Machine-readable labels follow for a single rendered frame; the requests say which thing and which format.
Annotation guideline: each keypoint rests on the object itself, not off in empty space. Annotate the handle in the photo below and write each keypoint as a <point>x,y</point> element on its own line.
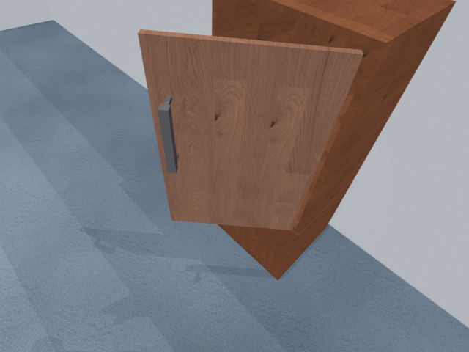
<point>167,131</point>

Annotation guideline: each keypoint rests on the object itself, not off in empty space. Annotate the cupboard door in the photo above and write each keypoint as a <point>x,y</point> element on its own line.
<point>251,121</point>

